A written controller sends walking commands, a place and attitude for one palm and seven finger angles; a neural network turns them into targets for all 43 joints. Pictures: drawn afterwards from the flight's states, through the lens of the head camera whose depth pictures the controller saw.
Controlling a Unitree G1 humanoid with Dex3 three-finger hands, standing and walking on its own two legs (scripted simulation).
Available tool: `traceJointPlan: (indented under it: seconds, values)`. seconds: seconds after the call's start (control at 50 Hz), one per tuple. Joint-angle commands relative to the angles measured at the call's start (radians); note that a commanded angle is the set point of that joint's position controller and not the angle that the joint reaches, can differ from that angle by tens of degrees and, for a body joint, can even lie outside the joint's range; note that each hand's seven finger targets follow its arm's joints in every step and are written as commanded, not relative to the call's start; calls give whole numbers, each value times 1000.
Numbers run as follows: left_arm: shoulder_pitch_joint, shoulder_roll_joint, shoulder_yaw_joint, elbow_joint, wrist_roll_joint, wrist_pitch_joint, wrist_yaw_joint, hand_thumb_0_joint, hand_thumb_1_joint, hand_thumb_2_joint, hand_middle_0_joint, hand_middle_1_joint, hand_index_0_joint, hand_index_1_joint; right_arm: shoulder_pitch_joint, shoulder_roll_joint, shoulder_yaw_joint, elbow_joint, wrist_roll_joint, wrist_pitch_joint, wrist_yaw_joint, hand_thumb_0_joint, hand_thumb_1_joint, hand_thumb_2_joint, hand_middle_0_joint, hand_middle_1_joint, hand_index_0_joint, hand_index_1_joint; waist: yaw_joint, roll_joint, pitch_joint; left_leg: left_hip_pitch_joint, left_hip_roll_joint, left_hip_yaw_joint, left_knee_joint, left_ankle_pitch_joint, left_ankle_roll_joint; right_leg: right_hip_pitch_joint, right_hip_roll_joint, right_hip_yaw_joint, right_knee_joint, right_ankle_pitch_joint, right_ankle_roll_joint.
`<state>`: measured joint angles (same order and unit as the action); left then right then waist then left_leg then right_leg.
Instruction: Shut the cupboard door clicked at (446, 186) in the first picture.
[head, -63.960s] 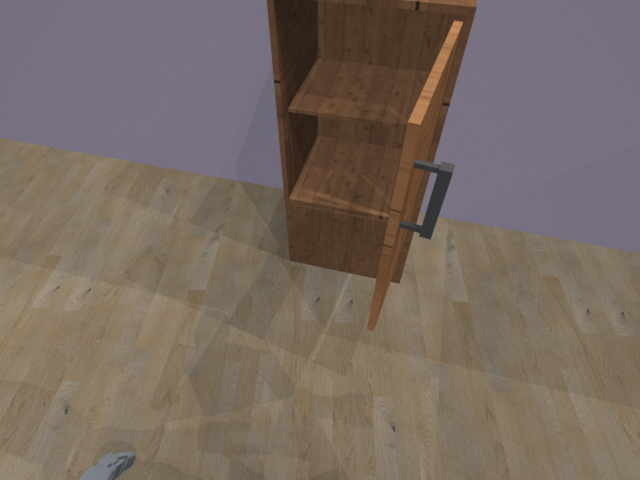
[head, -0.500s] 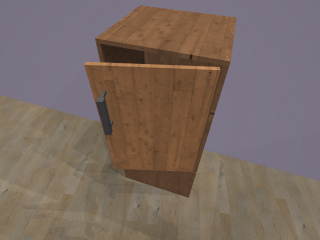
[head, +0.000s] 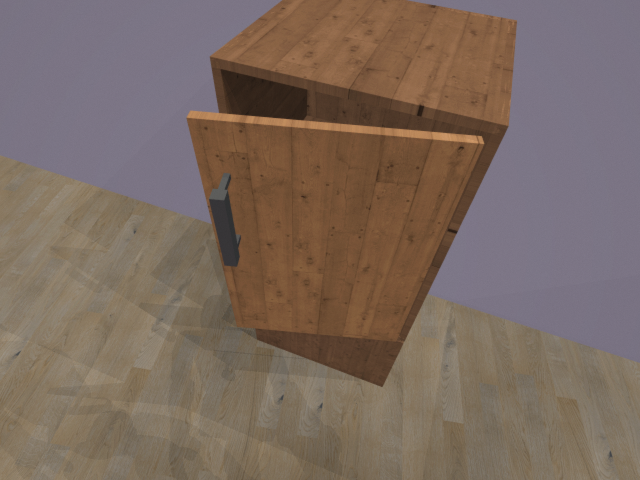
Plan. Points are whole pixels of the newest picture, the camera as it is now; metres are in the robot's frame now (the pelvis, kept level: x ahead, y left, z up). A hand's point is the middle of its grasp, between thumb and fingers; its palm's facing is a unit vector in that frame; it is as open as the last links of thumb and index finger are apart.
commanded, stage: come to a stop and stand still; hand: left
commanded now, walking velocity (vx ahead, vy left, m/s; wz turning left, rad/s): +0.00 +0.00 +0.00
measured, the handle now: (228, 221) +0.48 +0.18 +0.01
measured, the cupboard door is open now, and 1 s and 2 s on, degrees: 16 16 16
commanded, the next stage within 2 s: look again from close up in 0.16 s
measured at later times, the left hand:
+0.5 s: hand out of the picture -0.01 +0.19 -0.18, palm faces +0.02 -0.97 -0.25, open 7.4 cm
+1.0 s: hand out of the picture +0.13 +0.18 -0.09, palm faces +0.23 -0.96 -0.19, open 7.3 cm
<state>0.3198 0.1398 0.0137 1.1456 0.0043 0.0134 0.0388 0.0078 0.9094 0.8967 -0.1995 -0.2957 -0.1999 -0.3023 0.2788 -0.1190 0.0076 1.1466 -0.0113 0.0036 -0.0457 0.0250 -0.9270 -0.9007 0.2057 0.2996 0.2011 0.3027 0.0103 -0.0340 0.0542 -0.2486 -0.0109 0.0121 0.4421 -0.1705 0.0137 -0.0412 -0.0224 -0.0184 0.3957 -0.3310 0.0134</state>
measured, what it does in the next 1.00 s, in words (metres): stands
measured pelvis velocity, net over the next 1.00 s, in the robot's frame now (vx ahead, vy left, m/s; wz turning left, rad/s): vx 0.00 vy -0.02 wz -0.01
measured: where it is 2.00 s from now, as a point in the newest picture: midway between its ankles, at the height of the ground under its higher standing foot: outside the picture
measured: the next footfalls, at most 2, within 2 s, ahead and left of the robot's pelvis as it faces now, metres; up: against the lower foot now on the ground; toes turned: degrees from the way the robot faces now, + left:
none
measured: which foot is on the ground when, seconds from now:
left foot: down 0.00-1.00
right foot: down 0.00-1.00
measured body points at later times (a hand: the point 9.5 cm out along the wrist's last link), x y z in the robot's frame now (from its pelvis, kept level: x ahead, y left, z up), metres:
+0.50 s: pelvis -0.01 +0.01 -0.01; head +0.01 -0.01 +0.44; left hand -0.01 +0.24 -0.16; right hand +0.03 -0.23 -0.17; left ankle +0.04 +0.11 -0.74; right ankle -0.07 -0.13 -0.74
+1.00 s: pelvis +0.00 -0.02 -0.01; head +0.01 -0.02 +0.44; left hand +0.11 +0.23 -0.08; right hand +0.06 -0.27 -0.14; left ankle +0.04 +0.11 -0.74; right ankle -0.07 -0.12 -0.74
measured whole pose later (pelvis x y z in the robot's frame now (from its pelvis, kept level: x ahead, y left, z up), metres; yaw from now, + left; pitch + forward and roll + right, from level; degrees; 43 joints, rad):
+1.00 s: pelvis +0.00 -0.02 -0.01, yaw -1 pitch +0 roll +1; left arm 0.48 0.19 0.05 0.30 -0.13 -0.03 0.08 0.02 0.91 0.90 -0.21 -0.31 -0.21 -0.31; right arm 0.31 -0.21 0.01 0.91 0.04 -0.22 -0.08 0.01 -0.91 -0.90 0.20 0.30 0.20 0.30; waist 0.01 -0.02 0.02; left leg -0.35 0.01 0.02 0.58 -0.24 -0.02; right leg -0.20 -0.02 -0.04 0.65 -0.43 -0.02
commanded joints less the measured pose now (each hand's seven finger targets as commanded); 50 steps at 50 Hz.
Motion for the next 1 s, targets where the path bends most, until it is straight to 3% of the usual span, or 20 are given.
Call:
traceJointPlan:
  seconds: [0.0, 0.22, 0.24, 0.26, 0.28, 0.3, 0.32, 0.38, 0.42, 0.5, 0.58, 0.7, 0.84, 0.86, 0.88, 0.9, 0.92, 0.94, 0.96, 0.98]
  values:
    - [93, 61, 2, -12, 6, -11, 5, 0, 900, 900, -200, -300, -200, -300, 61, -116, -26, -24, 7, -16, -3, 0, -900, -900, 200, 300, 200, 300, -9, 1, 40, 84, 105, -95, -69, 178, 16, -130, -74, 53, -84, 154, -37]
    - [99, 83, 0, -18, 10, -16, 3, 0, 900, 900, -200, -300, -200, -300, 20, -132, -26, -39, 8, -18, 0, 0, -900, -900, 200, 300, 200, 300, -4, 36, 16, 111, 103, -86, -72, 185, 11, -109, -78, 59, -102, 178, -33]
    - [113, 97, -11, -30, 31, -59, 41, 0, 900, 900, -200, -300, -200, -300, -42, -164, -21, -115, 9, -41, 20, 0, -900, -900, 200, 300, 200, 300, -2, 169, 35, 93, 104, -62, 122, 386, -3, -197, -92, 99, -82, 389, -32]
    - [67, 138, 1, -80, 23, -58, 34, 0, 900, 900, -200, -300, -200, -300, 18, -130, -23, -129, 2, -34, 27, 0, -900, -900, 200, 300, 200, 300, -44, 170, 6, 38, 99, -75, 98, 160, 11, -170, -94, 72, -45, 186, -56]
    - [43, 129, -1, -89, 19, -47, 23, 0, 900, 900, -200, -300, -200, -300, 11, -141, -27, -132, -2, -27, 24, 0, -900, -900, 200, 300, 200, 300, -36, 205, 36, -5, 92, -87, 55, 44, 20, -189, -71, 57, -24, 48, -66]
    - [55, 128, -4, -89, 18, -45, 18, 0, 900, 900, -200, -300, -200, -300, 16, -147, -27, -142, -2, -22, 26, 0, -900, -900, 200, 300, 200, 300, -33, 170, 23, -33, 96, -102, 37, -1, 26, -187, -46, 47, -10, -5, -68]
    - [68, 115, -2, -94, 21, -48, 16, 0, 900, 900, -200, -300, -200, -300, 18, -148, -25, -154, -6, -28, 27, 0, -900, -900, 200, 300, 200, 300, -20, 182, -7, -25, 101, -114, 35, 56, 30, -169, -40, 40, 15, 37, -69]
    - [74, 102, -7, -96, 14, -43, 13, 0, 900, 900, -200, -300, -200, -300, 28, -162, -25, -179, -3, -32, 23, 0, -900, -900, 200, 300, 200, 300, -19, 75, -69, 12, 110, -130, 35, 105, 47, -157, -29, 34, 52, 37, -61]
    - [68, 98, -8, -102, 15, -41, 13, 0, 900, 900, -200, -300, -200, -300, 23, -162, -25, -181, -3, -36, 22, 0, -900, -900, 200, 300, 200, 300, -11, 48, -51, 9, 110, -124, 31, 148, 51, -162, -34, 33, 59, 63, -57]
    - [46, 121, -11, -114, 12, -32, 10, 0, 900, 900, -200, -300, -200, -300, 8, -169, -24, -183, -1, -25, 26, 0, -900, -900, 200, 300, 200, 300, -12, -20, 43, -31, 93, -104, -4, 0, 41, -218, -46, 56, 16, -22, -55]
    - [35, 151, -11, -121, 9, -33, 7, 0, 900, 900, -200, -300, -200, -300, 9, -174, -21, -169, -1, -25, 30, 0, -900, -900, 200, 300, 200, 300, -13, -30, 29, 6, 81, -78, -3, 26, 32, -224, -59, 66, 6, -2, -55]
    - [33, 170, -9, -121, 8, -31, 3, 0, 900, 900, -200, -300, -200, -300, 1, -177, -18, -150, 0, -29, 27, 0, -900, -900, 200, 300, 200, 300, -5, 19, 6, 24, 89, -76, -16, 63, 31, -201, -60, 70, 3, 41, -52]
    - [29, 183, -6, -113, 9, -36, 4, 0, 900, 900, -200, -300, -200, -300, -10, -178, -18, -125, 3, -33, 21, 0, -900, -900, 200, 300, 200, 300, -3, 9, -25, 54, 95, -51, 16, 163, 24, -158, -74, 70, 0, 213, -50]
    - [113, 144, -4, -102, 23, -61, 40, 0, 900, 900, -200, -300, -200, -300, -89, -170, -20, -193, 8, -37, 25, 0, -900, -900, 200, 300, 200, 300, 26, -100, 20, -12, 88, -28, 234, 162, 1, -187, -128, 183, -60, 696, 2]
    - [-755, 782, 443, -1725, -120, -358, 49, 0, 900, 900, -200, -300, -200, -300, 24, -365, -68, -401, 18, -229, -62, 0, -900, -900, 200, 300, 200, 300, -128, 95, -379, 402, 43, -9, 223, 290, 39, -262, -38, -5, 203, 680, -27]
    - [-7, 268, 60, -1356, -126, -272, 36, 0, 900, 900, -218, -320, -218, -320, -32, -246, -1, -426, 64, -320, -89, 0, -900, -900, 200, 300, 200, 300, -30, 466, -543, 490, 47, -21, 113, 472, 41, -312, 24, -58, 349, 372, -26]
    - [-11, 241, 111, -1367, -169, -214, 79, 0, 900, 900, -237, -340, -237, -340, -53, -232, -17, -392, 56, -344, -85, 0, -900, -900, 200, 300, 200, 300, 9, 379, -493, 385, 72, -39, 75, 549, 1, -304, 35, -85, 277, 151, -37]
    - [203, -39, -40, -1099, -173, -98, 63, 0, 900, 900, -255, -360, -255, -360, -75, -182, -16, -363, 67, -349, -50, 0, -900, -900, 200, 300, 200, 300, -41, 238, -304, 221, 59, -54, 57, 367, 11, -391, 32, -85, 251, 107, -23]
    - [-11, 75, 38, -1275, -183, -135, 54, 0, 900, 900, -273, -380, -273, -380, -65, -232, -60, -433, 66, -352, -35, 0, -900, -900, 200, 300, 200, 300, -41, 179, -172, 75, 50, -48, 99, 171, 5, -386, 18, -73, 186, 143, -25]
    - [37, 127, 105, -1205, -171, -171, 32, 0, 900, 900, -292, -400, -292, -400, -93, -232, -70, -467, 57, -353, -35, 0, -900, -900, 200, 300, 200, 300, -58, 96, -89, -22, 25, -35, 138, 59, 8, -445, 15, -74, 151, 111, -25]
